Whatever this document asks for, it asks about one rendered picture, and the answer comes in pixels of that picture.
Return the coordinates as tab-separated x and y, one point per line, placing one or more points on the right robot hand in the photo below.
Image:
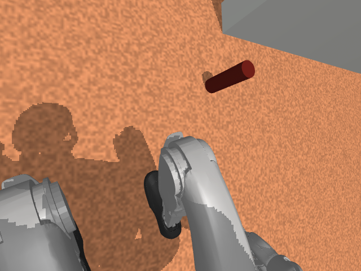
262	252

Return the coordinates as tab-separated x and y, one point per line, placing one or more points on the right robot arm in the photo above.
282	263

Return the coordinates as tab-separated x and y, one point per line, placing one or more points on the right robot foot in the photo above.
151	189

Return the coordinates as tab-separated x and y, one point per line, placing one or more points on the left robot foot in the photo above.
79	241

